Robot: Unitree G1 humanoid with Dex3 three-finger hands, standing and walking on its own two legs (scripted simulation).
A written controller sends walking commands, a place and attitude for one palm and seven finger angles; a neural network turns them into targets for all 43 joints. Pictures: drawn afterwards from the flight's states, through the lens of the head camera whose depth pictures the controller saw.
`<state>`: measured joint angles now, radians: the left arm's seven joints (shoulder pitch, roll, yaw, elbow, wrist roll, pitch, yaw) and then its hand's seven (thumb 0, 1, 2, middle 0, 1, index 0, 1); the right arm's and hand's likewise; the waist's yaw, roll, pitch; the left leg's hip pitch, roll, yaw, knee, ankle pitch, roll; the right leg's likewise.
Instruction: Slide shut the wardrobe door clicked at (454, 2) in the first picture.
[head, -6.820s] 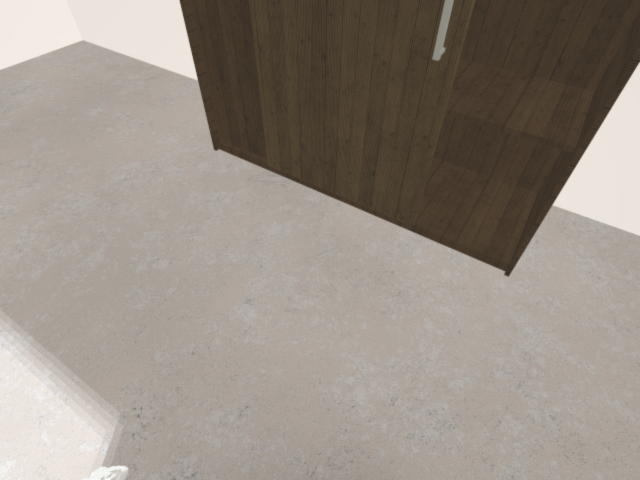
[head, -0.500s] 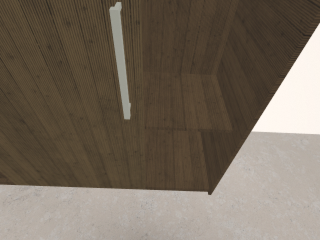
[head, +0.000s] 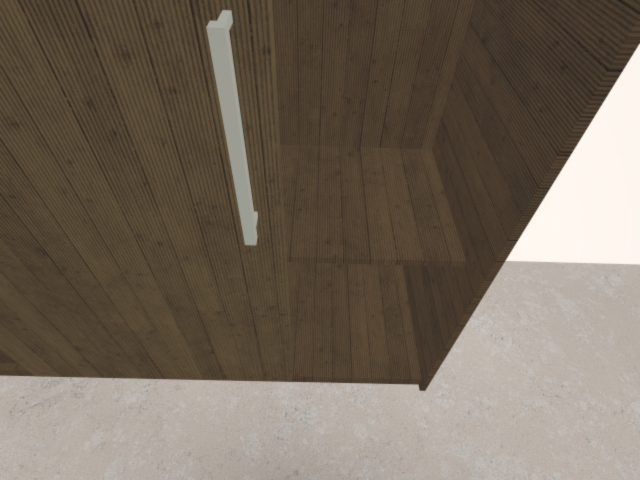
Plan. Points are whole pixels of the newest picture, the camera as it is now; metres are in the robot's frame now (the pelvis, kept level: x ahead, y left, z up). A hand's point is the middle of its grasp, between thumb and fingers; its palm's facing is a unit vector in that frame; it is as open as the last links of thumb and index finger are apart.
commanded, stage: look again from close up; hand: left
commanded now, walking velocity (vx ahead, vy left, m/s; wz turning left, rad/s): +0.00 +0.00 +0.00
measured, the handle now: (240, 149) +0.49 +0.14 +0.16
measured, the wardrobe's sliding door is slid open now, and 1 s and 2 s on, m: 0.41 0.41 0.41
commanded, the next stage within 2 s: raise the hand with hooked fingers in 0.64 s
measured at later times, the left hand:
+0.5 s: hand out of the picture +0.00 +0.16 -0.18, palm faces +0.01 -0.98 -0.18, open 7.3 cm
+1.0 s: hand (204, 379) +0.23 +0.16 +0.02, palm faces +0.09 -1.00 -0.04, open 7.8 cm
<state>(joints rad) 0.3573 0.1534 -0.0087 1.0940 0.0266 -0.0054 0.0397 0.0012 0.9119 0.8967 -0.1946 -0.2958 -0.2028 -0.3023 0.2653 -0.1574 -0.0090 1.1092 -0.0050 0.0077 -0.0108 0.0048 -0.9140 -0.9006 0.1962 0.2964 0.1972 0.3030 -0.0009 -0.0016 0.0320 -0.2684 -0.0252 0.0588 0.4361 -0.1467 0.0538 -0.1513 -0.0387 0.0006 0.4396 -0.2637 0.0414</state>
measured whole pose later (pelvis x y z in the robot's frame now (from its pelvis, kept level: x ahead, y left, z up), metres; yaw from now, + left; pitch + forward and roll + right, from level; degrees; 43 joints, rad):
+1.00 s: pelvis +0.00 -0.02 -0.04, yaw +1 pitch +6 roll +0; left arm 0.33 0.19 0.13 0.11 -0.21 -0.42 -0.13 0.01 0.80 0.84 -0.20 -0.37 -0.21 -0.38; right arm 0.21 -0.22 -0.03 0.69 0.01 -0.26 -0.02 0.01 -0.91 -0.90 0.20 0.30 0.20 0.30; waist -0.03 0.00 -0.12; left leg -0.61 0.00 0.04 0.79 -0.30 0.02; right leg -0.49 -0.02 -0.02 0.83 -0.44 0.00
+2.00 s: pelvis +0.00 -0.02 -0.02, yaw +2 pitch +2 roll -2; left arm 0.18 0.38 0.34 0.04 -0.35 -0.12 -0.36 -0.01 -0.36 0.35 -0.29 -1.11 -0.30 -1.12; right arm 0.23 -0.25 0.05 0.61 0.06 -0.31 -0.10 0.01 -0.90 -0.90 0.20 0.30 0.20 0.30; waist 0.03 0.04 -0.07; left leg -0.49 0.01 -0.01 0.73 -0.28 0.03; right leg -0.32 0.00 -0.07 0.68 -0.39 0.01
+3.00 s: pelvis +0.02 -0.05 -0.01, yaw +2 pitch +0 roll -1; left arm -0.03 0.44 0.44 0.23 -0.35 0.00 -0.45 -0.01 -0.50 0.30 -0.30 -1.20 -0.31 -1.20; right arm 0.24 -0.28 0.05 0.65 0.07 -0.28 -0.12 0.01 -0.90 -0.90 0.20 0.30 0.20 0.30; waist 0.02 0.06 -0.05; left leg -0.35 0.03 -0.01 0.58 -0.23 -0.01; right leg -0.20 0.02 -0.07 0.55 -0.36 -0.03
